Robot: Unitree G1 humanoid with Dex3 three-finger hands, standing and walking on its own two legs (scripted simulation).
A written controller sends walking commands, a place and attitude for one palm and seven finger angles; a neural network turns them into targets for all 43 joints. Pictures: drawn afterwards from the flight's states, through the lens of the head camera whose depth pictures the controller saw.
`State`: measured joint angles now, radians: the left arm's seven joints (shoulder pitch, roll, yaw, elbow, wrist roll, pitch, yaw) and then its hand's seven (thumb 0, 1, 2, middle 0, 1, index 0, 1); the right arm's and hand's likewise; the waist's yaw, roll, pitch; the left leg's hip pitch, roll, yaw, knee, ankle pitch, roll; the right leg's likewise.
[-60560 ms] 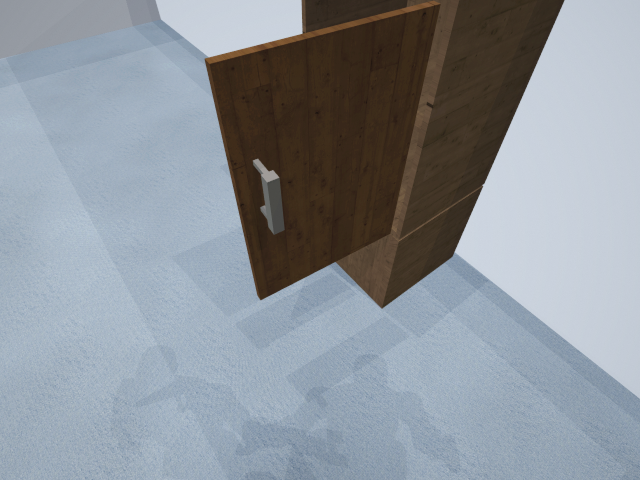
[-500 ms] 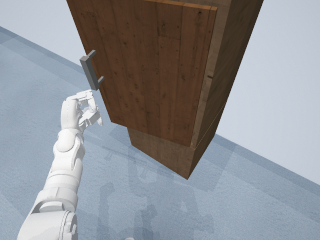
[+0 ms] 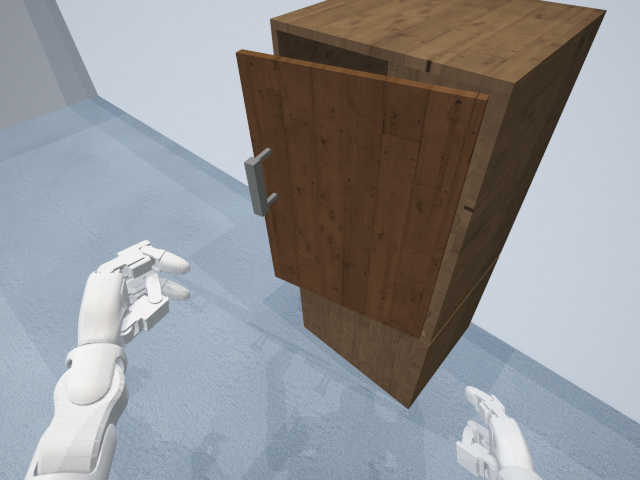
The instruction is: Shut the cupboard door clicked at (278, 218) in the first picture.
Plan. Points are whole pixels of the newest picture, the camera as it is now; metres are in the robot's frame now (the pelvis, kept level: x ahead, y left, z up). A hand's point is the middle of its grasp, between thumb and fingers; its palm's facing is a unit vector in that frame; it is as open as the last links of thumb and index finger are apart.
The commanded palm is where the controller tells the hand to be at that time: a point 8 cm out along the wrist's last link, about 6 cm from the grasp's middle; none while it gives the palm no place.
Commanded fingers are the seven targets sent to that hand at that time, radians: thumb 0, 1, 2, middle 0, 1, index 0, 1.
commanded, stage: draw the hand back to the body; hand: left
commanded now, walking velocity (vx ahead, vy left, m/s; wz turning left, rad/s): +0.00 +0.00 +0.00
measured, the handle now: (263, 182) +0.66 +0.18 +0.01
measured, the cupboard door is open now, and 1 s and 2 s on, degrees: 13 13 13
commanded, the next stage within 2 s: step back with the hand held close in 0.72 s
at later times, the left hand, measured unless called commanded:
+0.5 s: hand (54, 345) +0.19 +0.27 +0.16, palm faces +0.49 -0.76 -0.42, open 7.0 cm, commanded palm +0.15 +0.30 +0.18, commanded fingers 0.00 0.90 0.90 -0.20 -0.30 -0.20 -0.30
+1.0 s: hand (86, 331) +0.21 +0.25 +0.15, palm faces +0.42 -0.78 -0.47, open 7.4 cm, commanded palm +0.15 +0.29 +0.18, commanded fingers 0.00 0.90 0.90 -0.20 -0.30 -0.20 -0.30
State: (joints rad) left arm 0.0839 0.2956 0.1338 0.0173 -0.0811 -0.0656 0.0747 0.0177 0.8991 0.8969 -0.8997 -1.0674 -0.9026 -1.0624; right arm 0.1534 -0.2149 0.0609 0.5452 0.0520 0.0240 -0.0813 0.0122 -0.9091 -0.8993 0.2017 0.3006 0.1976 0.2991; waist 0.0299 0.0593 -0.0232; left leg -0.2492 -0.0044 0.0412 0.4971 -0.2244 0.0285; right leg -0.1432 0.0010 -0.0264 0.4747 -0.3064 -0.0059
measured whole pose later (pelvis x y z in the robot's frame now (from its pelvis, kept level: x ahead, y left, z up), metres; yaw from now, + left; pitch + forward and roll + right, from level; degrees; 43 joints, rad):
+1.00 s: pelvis +0.02 -0.01 +0.00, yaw +1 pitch +1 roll -1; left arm 0.49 0.37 0.36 -0.34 -0.07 -0.12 0.10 0.01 0.89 0.90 -0.21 -0.31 -0.21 -0.30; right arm 0.17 -0.26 0.00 0.61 0.02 0.01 -0.08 0.01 -0.91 -0.90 0.20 0.30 0.20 0.30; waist 0.03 0.09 -0.03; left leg -0.27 0.02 0.02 0.51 -0.25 0.01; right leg -0.13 0.03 -0.05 0.43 -0.30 -0.02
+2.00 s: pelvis -0.17 +0.01 -0.02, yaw +4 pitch +3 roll -4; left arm 0.49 0.45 0.50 -0.49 -0.05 -0.23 0.15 0.02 0.89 0.90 -0.21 -0.31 -0.21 -0.30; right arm 0.20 -0.18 0.00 0.60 0.00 -0.09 -0.07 0.01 -0.91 -0.90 0.20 0.30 0.20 0.30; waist 0.00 0.02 -0.02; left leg -0.56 0.07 0.04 0.60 -0.09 0.04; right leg -0.30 0.08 0.00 0.79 -0.41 0.01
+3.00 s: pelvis -0.22 +0.09 +0.00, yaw -1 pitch +0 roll +0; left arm 0.48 0.35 0.36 -0.44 -0.06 -0.09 0.17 0.02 0.90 0.90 -0.20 -0.31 -0.20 -0.30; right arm 0.21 -0.22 0.01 0.63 0.02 -0.07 -0.08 0.02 -0.91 -0.90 0.20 0.30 0.20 0.30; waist 0.01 -0.02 0.00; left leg -0.26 0.06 0.06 0.53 -0.27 -0.03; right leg -0.18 0.02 -0.06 0.59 -0.35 -0.01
